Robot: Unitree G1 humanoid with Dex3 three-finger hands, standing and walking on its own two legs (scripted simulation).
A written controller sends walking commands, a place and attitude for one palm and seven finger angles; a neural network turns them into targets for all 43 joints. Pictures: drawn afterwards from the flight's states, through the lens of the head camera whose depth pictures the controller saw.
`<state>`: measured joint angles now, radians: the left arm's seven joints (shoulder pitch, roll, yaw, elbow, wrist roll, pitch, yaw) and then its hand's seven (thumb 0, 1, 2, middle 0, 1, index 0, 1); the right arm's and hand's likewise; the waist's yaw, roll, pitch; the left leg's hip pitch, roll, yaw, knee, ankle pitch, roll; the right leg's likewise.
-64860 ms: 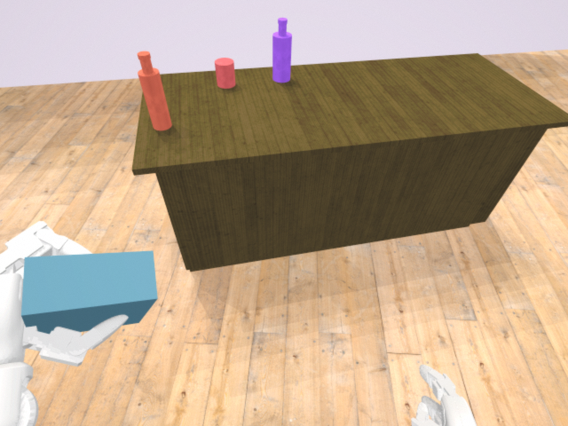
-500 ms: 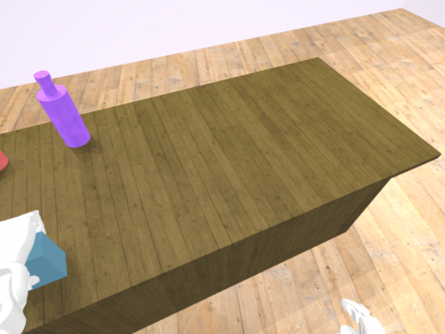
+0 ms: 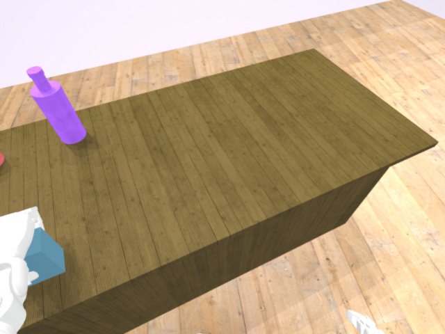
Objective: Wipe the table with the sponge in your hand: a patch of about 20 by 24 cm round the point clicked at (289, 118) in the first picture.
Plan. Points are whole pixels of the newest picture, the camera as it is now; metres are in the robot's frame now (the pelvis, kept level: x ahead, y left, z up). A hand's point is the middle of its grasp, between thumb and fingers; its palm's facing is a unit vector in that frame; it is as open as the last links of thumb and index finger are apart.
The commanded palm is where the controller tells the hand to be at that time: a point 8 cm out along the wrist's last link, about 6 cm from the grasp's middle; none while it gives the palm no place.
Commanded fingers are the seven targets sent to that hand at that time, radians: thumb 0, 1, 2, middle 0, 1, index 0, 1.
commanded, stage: lift the sponge slowly off the table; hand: left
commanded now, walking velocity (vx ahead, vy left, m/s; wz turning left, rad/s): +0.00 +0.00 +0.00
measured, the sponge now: (26, 266) +0.23 +0.40 -0.05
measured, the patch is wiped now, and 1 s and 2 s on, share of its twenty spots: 0.95 0.95 0.95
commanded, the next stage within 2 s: none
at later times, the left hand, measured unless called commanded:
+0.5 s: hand (18, 250) +0.24 +0.39 +0.00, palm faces -0.11 -0.01 -0.99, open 9.4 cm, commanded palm +0.21 +0.37 +0.05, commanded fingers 0.00 0.10 1.30 -1.20 -1.60 -1.20 -1.60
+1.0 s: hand (11, 260) +0.22 +0.39 +0.01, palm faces -0.10 -0.04 -0.99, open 9.4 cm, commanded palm +0.21 +0.38 +0.08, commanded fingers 0.00 0.10 1.30 -1.20 -1.60 -1.20 -1.60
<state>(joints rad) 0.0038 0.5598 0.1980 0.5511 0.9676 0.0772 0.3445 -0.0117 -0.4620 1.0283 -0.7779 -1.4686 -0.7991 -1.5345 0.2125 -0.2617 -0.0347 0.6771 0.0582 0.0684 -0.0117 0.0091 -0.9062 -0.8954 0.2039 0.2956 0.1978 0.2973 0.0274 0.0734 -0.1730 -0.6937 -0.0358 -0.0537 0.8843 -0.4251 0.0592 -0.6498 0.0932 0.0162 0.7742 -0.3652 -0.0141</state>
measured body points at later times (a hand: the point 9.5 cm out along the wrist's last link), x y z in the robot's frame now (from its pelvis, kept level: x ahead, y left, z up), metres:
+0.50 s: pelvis +0.01 +0.00 +0.01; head +0.04 +0.01 +0.45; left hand +0.25 +0.39 +0.06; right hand +0.17 -0.25 -0.10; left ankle +0.00 +0.08 -0.70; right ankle +0.00 -0.12 -0.70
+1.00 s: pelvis +0.01 +0.01 +0.01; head +0.04 +0.01 +0.46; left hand +0.22 +0.38 +0.07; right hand +0.21 -0.22 -0.09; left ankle +0.00 +0.08 -0.70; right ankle +0.00 -0.12 -0.70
